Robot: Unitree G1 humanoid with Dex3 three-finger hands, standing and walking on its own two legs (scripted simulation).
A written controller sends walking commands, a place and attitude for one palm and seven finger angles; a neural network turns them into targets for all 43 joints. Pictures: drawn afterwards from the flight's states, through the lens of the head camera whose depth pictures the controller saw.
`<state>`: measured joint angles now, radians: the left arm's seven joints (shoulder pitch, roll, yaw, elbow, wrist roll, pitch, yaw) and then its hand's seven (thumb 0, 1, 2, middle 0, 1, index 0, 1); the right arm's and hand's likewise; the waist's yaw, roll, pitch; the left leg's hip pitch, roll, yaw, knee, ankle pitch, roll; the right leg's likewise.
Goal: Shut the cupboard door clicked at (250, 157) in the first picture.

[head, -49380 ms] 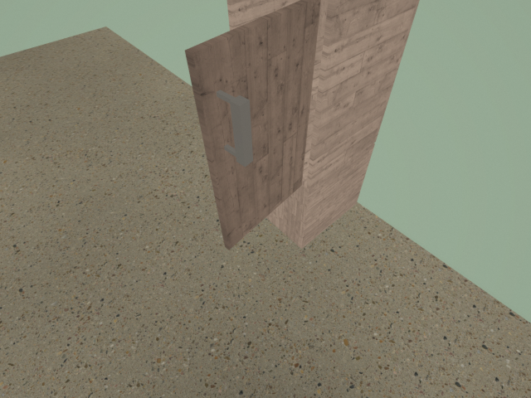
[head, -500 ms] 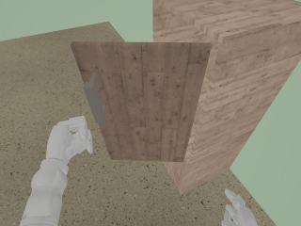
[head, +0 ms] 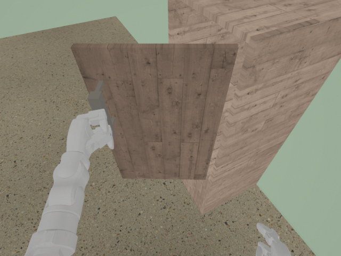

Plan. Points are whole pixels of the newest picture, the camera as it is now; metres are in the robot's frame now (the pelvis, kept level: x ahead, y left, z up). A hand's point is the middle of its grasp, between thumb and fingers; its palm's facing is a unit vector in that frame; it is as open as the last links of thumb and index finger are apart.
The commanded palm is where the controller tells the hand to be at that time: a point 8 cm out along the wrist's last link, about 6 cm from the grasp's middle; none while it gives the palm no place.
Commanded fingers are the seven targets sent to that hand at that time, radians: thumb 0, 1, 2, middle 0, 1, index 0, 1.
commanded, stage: bring the fist close to the handle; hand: left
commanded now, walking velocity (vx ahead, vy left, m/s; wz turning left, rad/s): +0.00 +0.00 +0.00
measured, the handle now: (105, 111) +0.44 +0.20 +0.10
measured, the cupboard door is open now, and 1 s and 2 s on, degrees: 62 52 36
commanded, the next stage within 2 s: push the door shut along its arc in 0.38 s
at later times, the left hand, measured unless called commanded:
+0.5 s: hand (110, 134) +0.36 +0.16 +0.10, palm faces +0.05 -1.00 -0.01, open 3.0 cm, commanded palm +0.34 +0.21 +0.11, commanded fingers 0.00 0.90 0.90 -1.30 -1.50 -1.30 -1.50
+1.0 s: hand (115, 117) +0.41 +0.16 +0.11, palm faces -0.07 -1.00 -0.03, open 3.1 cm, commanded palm +0.41 +0.20 +0.11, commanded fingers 0.00 0.90 0.90 -1.30 -1.50 -1.30 -1.50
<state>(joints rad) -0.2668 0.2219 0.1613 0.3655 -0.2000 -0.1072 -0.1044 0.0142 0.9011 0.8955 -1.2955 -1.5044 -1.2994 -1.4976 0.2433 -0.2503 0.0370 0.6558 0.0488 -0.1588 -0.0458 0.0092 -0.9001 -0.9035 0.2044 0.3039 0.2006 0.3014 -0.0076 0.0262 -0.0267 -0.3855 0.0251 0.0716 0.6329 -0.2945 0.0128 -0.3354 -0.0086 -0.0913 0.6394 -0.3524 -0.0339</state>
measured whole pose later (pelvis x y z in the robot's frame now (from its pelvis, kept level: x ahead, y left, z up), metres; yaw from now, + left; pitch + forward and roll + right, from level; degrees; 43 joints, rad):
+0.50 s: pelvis +0.00 +0.00 +0.00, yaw +0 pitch +3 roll +0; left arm -0.31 0.22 0.17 0.47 -0.19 -0.15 -0.10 0.01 0.87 0.89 -1.30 -1.50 -1.30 -1.50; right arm 0.25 -0.25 0.04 0.66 0.05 -0.11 -0.05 0.01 -0.90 -0.90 0.20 0.30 0.20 0.30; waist -0.01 0.03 -0.03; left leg -0.38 0.03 0.08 0.62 -0.28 0.01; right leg -0.33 0.00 -0.09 0.62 -0.34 -0.04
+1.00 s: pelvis -0.02 +0.00 -0.01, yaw +1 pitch +6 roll -1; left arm -0.68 0.33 0.18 0.91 -0.20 -0.25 -0.24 0.01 0.89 0.92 -1.30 -1.50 -1.32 -1.50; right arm 0.30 -0.28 0.03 0.70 0.05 -0.11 -0.06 0.01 -0.90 -0.90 0.20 0.30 0.20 0.30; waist -0.06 0.03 -0.02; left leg -0.51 0.02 0.05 0.69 -0.28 0.02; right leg -0.45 -0.01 -0.11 0.68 -0.34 -0.04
